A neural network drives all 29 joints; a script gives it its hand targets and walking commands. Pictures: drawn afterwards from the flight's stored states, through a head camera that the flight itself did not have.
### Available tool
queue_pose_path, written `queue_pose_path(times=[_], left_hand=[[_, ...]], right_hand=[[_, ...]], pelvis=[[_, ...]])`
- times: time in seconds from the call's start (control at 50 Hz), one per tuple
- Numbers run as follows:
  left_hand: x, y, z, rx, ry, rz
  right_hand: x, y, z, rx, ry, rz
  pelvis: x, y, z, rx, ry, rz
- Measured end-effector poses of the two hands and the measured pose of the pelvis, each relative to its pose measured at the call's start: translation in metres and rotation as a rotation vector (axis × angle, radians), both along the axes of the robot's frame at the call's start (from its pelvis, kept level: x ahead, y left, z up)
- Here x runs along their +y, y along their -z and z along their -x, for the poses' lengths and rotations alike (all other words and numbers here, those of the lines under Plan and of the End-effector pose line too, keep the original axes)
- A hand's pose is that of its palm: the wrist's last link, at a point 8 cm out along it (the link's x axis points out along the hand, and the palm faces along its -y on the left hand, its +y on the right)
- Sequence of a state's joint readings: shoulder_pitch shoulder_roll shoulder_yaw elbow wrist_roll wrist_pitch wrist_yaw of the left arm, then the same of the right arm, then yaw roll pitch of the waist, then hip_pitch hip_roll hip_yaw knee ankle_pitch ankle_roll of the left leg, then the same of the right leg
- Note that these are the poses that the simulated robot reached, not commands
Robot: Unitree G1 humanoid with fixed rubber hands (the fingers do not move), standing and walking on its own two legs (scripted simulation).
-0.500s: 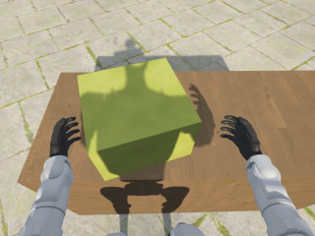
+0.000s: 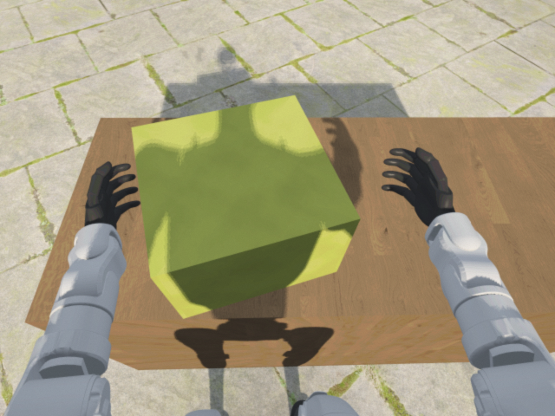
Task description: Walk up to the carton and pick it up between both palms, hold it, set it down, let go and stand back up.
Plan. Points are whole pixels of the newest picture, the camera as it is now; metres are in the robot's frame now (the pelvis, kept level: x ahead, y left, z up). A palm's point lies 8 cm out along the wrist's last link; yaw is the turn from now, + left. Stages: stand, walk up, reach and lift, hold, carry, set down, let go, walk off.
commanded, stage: reach and lift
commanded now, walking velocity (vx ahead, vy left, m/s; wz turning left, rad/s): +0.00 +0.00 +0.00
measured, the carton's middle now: (240, 204) +0.45 +0.07 -0.05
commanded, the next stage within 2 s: none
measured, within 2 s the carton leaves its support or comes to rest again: neither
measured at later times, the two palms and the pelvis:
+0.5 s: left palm (102, 194) +0.40 +0.26 +0.05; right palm (412, 166) +0.44 -0.19 +0.08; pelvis -0.01 +0.00 +0.00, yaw +1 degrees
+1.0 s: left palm (127, 235) +0.39 +0.26 -0.06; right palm (390, 209) +0.43 -0.20 -0.03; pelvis -0.02 +0.01 -0.03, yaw +0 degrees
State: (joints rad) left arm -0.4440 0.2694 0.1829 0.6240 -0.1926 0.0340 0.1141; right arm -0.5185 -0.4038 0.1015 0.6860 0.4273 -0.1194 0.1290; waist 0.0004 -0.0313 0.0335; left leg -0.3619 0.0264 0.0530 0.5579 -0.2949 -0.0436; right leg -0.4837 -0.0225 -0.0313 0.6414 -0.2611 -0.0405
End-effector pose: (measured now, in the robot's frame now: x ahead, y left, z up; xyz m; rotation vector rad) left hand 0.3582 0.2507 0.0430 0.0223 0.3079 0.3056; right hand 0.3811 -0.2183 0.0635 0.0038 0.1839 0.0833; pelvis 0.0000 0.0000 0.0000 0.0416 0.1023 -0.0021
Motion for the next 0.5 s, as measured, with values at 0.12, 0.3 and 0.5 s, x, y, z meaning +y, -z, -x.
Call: queue_pose_path(times=[0.12,0.3,0.5], left_hand=[[0.003,-0.004,-0.01,-0.003,-0.001,-0.003],[0.007,-0.01,-0.028,0.017,-0.009,-0.005],[0.01,-0.006,-0.04,0.041,-0.015,0.01]], right_hand=[[0.005,-0.008,-0.015,-0.004,-0.003,-0.008],[0.016,-0.022,-0.039,-0.001,-0.019,-0.005],[0.024,-0.018,-0.054,0.045,-0.015,0.005]], pelvis=[[0.001,0.0,0.001,0.038,-0.002,0.002],[0.001,0.002,0.005,0.088,-0.004,0.002],[0.003,0.005,0.007,0.144,-0.012,0.01]])
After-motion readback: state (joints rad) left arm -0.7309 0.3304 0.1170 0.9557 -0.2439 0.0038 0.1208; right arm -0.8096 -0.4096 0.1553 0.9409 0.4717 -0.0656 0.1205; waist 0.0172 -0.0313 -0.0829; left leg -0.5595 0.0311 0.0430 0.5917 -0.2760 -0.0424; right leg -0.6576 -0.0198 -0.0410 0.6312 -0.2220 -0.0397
